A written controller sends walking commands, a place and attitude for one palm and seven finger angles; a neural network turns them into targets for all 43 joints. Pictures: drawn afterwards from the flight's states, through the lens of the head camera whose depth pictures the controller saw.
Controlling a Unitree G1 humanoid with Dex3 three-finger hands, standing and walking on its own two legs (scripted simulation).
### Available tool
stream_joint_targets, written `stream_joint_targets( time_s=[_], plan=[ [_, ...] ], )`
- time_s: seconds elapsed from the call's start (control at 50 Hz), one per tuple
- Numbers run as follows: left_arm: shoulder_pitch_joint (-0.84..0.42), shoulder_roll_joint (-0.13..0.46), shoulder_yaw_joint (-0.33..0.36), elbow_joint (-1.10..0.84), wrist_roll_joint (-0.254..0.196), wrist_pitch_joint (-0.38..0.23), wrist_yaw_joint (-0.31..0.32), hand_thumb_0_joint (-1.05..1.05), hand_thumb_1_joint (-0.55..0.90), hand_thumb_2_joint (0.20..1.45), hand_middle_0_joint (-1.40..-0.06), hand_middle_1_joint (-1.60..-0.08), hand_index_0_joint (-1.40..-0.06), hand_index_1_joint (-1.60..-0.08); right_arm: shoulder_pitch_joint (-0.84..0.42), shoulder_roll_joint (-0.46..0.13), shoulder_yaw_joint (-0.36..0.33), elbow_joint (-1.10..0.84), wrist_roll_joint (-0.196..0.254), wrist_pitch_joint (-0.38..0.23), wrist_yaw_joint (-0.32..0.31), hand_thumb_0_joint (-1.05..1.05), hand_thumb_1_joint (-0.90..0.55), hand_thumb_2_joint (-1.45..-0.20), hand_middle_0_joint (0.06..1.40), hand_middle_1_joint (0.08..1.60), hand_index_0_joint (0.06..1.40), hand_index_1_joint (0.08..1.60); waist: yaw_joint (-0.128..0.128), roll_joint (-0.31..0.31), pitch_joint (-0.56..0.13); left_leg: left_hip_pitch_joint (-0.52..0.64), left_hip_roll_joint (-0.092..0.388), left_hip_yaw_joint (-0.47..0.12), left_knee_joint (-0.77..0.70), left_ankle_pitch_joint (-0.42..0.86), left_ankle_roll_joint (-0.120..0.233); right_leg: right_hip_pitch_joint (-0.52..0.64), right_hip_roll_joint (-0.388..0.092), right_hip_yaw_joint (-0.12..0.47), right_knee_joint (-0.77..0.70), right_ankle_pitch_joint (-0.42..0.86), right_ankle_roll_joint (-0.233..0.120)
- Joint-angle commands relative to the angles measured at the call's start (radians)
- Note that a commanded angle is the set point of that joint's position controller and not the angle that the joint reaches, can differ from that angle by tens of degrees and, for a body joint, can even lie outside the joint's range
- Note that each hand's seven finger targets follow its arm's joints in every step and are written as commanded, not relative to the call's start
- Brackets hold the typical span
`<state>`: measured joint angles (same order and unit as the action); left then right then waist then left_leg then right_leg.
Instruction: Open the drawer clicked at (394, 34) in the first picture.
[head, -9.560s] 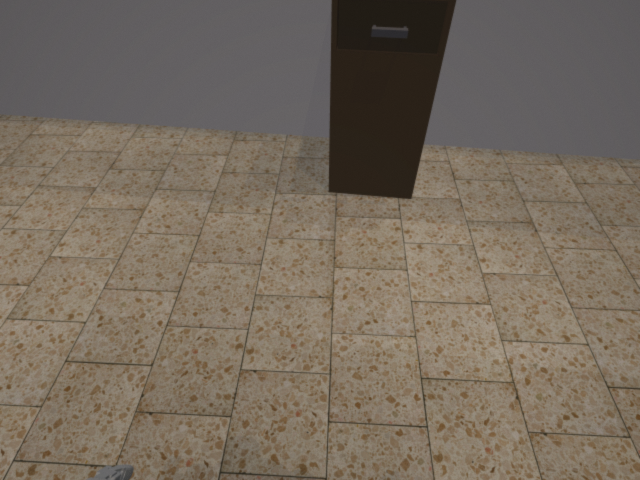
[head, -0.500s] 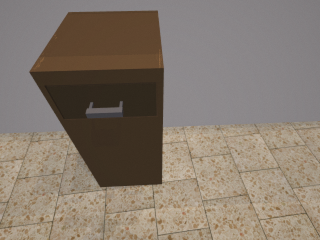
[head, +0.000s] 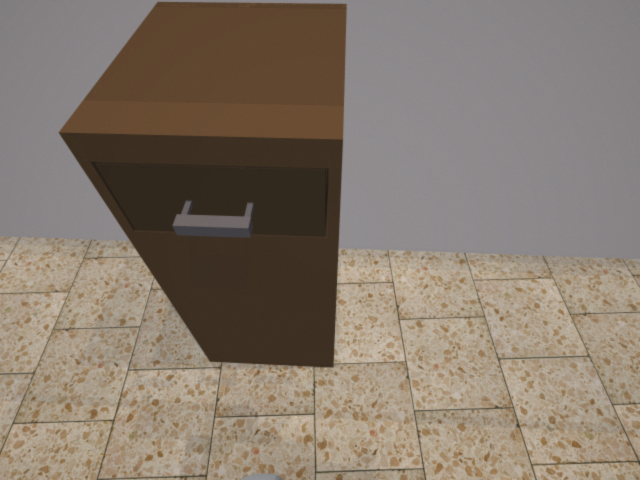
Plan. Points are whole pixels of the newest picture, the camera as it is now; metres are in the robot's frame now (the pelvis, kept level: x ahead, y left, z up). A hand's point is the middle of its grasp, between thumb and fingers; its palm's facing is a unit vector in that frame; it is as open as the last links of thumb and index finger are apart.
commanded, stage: come to a stop and stand still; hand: left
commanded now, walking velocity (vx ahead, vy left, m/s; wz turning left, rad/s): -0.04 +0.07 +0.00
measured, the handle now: (216, 216) +0.48 +0.22 +0.00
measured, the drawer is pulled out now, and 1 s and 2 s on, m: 0.00 0.00 0.00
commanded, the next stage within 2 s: look again from close up in 1.00 s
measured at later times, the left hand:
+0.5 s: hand out of the picture +0.02 +0.26 -0.16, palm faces -0.02 -0.97 -0.25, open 7.3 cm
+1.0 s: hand out of the picture -0.07 +0.20 -0.17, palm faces +0.00 -0.99 -0.15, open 7.3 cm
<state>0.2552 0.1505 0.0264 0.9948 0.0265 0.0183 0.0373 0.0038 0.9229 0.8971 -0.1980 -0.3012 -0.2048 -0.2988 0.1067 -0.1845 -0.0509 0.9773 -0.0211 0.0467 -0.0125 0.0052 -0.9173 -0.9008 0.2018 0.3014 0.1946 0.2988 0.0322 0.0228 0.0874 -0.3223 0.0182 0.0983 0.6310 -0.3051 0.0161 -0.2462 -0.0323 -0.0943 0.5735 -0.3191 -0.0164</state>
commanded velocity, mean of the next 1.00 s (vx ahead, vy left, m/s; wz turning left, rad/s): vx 0.00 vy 0.00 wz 0.00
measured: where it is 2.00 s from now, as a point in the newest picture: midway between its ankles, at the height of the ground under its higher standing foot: outside the picture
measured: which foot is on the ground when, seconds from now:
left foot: up 0.00-0.18, down 0.20-1.00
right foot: down 0.00-1.00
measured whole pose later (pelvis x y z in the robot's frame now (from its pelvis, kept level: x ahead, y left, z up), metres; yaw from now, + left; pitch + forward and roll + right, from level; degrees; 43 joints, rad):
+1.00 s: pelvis -0.06 +0.05 +0.00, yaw -2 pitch -2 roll +0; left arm 0.38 0.13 -0.01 1.03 0.02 0.02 0.03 0.00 0.91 0.90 -0.20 -0.30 -0.20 -0.30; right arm 0.35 -0.15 -0.02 1.05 -0.02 0.02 0.00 0.01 -0.91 -0.90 0.20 0.30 0.19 0.30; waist 0.00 -0.01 0.00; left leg -0.26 -0.01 0.07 0.52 -0.24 0.05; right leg -0.29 -0.07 -0.03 0.48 -0.16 0.04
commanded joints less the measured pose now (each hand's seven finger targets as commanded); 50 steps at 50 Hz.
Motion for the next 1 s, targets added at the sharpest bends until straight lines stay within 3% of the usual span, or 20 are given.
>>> stream_joint_targets(
  time_s=[0.0,0.04,0.1,0.12,0.14,0.16,0.18,0.2,0.22,0.24,0.28,0.32,0.36,0.46,0.62,0.8,0.86,0.98],
  plan=[
    [0.084,0.173,0.043,-0.037,0.011,-0.021,0.019,0.0,0.9,0.9,-0.2,-0.3,-0.2,-0.3,0.042,-0.049,-0.023,-0.056,0.006,0.005,-0.006,0.0,-0.9,-0.9,0.2,0.3,0.2,0.3,-0.006,-0.174,-0.111,-0.115,-0.018,-0.104,0.336,-0.211,-0.033,0.149,-0.319,0.272,-0.167,0.903,-0.2],
    [0.056,0.181,0.05,-0.05,0.014,-0.019,0.021,0.0,0.9,0.9,-0.2,-0.3,-0.2,-0.3,0.042,-0.045,-0.017,-0.053,0.011,0.0,-0.003,0.0,-0.9,-0.9,0.2,0.3,0.2,0.3,-0.012,-0.158,-0.103,-0.108,-0.007,-0.103,0.289,-0.206,-0.038,0.155,-0.299,0.22,-0.161,0.852,-0.192],
    [0.052,0.191,0.051,-0.044,0.012,-0.014,0.012,0.0,0.9,0.9,-0.2,-0.3,-0.2,-0.3,0.062,-0.04,-0.011,-0.051,0.014,-0.01,-0.002,0.0,-0.9,-0.9,0.2,0.3,0.2,0.3,-0.016,-0.199,-0.116,-0.017,-0.014,-0.061,0.048,-0.118,-0.041,0.144,-0.253,0.188,-0.141,0.725,-0.16],
    [0.064,0.262,0.016,-0.111,0.019,-0.032,0.019,0.0,0.9,0.9,-0.2,-0.3,-0.2,-0.3,0.113,-0.123,-0.008,-0.153,-0.004,-0.028,0.005,0.0,-0.9,-0.9,0.2,0.3,0.2,0.3,-0.074,-0.187,-0.1,0.037,-0.032,-0.119,-0.093,-0.03,-0.019,0.143,-0.22,0.246,-0.051,0.662,-0.089],
    [0.038,0.201,0.029,-0.141,0.009,-0.025,0.034,0.0,0.9,0.9,-0.2,-0.3,-0.2,-0.3,0.157,-0.099,-0.014,-0.15,-0.005,-0.051,0.0,0.0,-0.9,-0.9,0.2,0.3,0.2,0.3,-0.08,-0.123,-0.225,0.094,-0.012,-0.088,-0.13,0.083,-0.01,0.105,-0.176,0.167,0.02,0.43,-0.051],
    [0.039,0.19,0.02,-0.172,-0.003,-0.022,0.029,0.0,0.9,0.9,-0.2,-0.3,-0.2,-0.3,0.156,-0.123,-0.014,-0.172,-0.009,-0.052,-0.004,0.0,-0.9,-0.9,0.2,0.3,0.2,0.3,-0.061,-0.014,-0.281,0.152,0.026,-0.13,-0.124,0.238,0.008,0.097,-0.124,0.14,0.027,0.329,-0.033],
    [0.07,0.168,0.021,-0.186,-0.003,-0.019,0.024,0.0,0.9,0.9,-0.2,-0.3,-0.2,-0.3,0.14,-0.137,-0.017,-0.193,-0.012,-0.052,-0.01,0.0,-0.9,-0.9,0.2,0.3,0.2,0.3,-0.044,0.006,-0.273,0.151,0.081,-0.148,-0.095,0.305,0.026,0.04,-0.091,0.106,0.002,0.221,-0.017],
    [0.089,0.154,0.02,-0.19,-0.001,-0.02,0.021,0.0,0.9,0.9,-0.2,-0.3,-0.2,-0.3,0.138,-0.142,-0.015,-0.205,-0.014,-0.05,-0.013,0.0,-0.9,-0.9,0.2,0.3,0.2,0.3,-0.032,-0.074,-0.227,0.102,0.09,-0.142,-0.067,0.284,0.031,0.025,-0.078,0.106,-0.027,0.198,-0.016],
    [0.075,0.162,0.01,-0.193,0.002,-0.008,0.018,0.0,0.9,0.9,-0.2,-0.3,-0.2,-0.3,0.144,-0.149,-0.01,-0.211,-0.012,-0.052,-0.009,0.0,-0.9,-0.9,0.2,0.3,0.2,0.3,-0.046,-0.011,-0.179,0.075,0.082,-0.157,-0.086,0.286,0.037,0.002,-0.064,0.093,-0.004,0.166,-0.014],
    [0.057,0.163,0.012,-0.2,0.005,-0.001,0.013,0.0,0.9,0.9,-0.2,-0.3,-0.2,-0.3,0.142,-0.143,-0.01,-0.211,-0.007,-0.051,-0.009,0.0,-0.9,-0.9,0.2,0.3,0.2,0.3,-0.045,0.057,-0.095,0.016,0.1,-0.188,-0.135,0.29,0.045,-0.031,-0.039,0.061,0.018,0.105,-0.001],
    [0.08,0.149,0.003,-0.199,0.003,0.005,0.005,0.0,0.9,0.9,-0.2,-0.3,-0.2,-0.3,0.149,-0.163,-0.009,-0.211,-0.006,-0.052,-0.013,0.0,-0.9,-0.9,0.2,0.3,0.2,0.3,-0.03,0.13,-0.029,-0.032,0.133,-0.225,-0.204,0.293,0.064,-0.048,-0.004,0.029,0.043,0.027,0.01],
    [0.093,0.148,-0.001,-0.198,0.001,0.006,0.0,0.0,0.9,0.9,-0.2,-0.3,-0.2,-0.3,0.161,-0.162,-0.004,-0.211,-0.006,-0.055,-0.012,0.0,-0.9,-0.9,0.2,0.3,0.2,0.3,-0.021,0.122,-0.021,-0.056,0.131,-0.219,-0.231,0.234,0.072,-0.02,0.002,0.03,0.03,0.019,0.008],
    [0.097,0.16,0.004,-0.189,-0.002,0.006,-0.006,0.0,0.9,0.9,-0.2,-0.3,-0.2,-0.3,0.165,-0.161,-0.002,-0.207,-0.004,-0.054,-0.009,0.0,-0.9,-0.9,0.2,0.3,0.2,0.3,-0.016,0.087,-0.023,-0.09,0.121,-0.218,-0.261,0.073,0.063,0.011,-0.009,0.039,0.005,0.04,0.011],
    [0.082,0.166,0.005,-0.166,-0.004,0.0,-0.01,0.0,0.9,0.9,-0.2,-0.3,-0.2,-0.3,0.182,-0.149,-0.002,-0.176,-0.004,-0.05,0.001,0.0,-0.9,-0.9,0.2,0.3,0.2,0.3,-0.02,0.029,0.004,-0.135,0.097,-0.214,-0.328,-0.172,0.047,0.034,-0.028,0.062,-0.051,0.041,0.013],
    [0.102,0.154,0.003,-0.122,-0.004,-0.012,-0.005,0.0,0.9,0.9,-0.2,-0.3,-0.2,-0.3,0.229,-0.126,0.001,-0.092,-0.001,-0.045,0.008,0.0,-0.9,-0.9,0.2,0.3,0.2,0.3,-0.026,-0.04,-0.01,-0.098,0.077,-0.19,-0.325,-0.183,0.038,0.02,-0.056,0.1,-0.129,-0.003,0.015],
    [0.133,0.119,-0.003,-0.058,-0.007,-0.024,0.002,0.0,0.9,0.9,-0.2,-0.3,-0.2,-0.3,0.275,-0.08,0.011,-0.008,0.004,-0.045,0.003,0.0,-0.9,-0.9,0.2,0.3,0.2,0.3,-0.041,-0.053,-0.009,-0.039,0.055,-0.15,-0.276,-0.106,0.026,-0.034,-0.082,0.144,-0.196,-0.035,0.006],
    [0.141,0.104,-0.005,-0.04,-0.006,-0.024,0.004,0.0,0.9,0.9,-0.2,-0.3,-0.2,-0.3,0.281,-0.072,0.012,0.01,0.004,-0.044,0.002,0.0,-0.9,-0.9,0.2,0.3,0.2,0.3,-0.042,-0.02,0.01,-0.049,0.063,-0.156,-0.294,-0.128,0.024,-0.042,-0.072,0.135,-0.195,-0.037,0.01],
    [0.172,0.073,-0.004,-0.003,-0.005,-0.029,0.006,0.0,0.9,0.9,-0.2,-0.3,-0.2,-0.3,0.286,-0.057,0.013,0.035,0.006,-0.046,-0.002,0.0,-0.9,-0.9,0.2,0.3,0.2,0.3,-0.039,-0.021,-0.004,-0.041,0.063,-0.156,-0.292,-0.109,0.023,-0.029,-0.071,0.13,-0.2,-0.014,0.011]
  ],
)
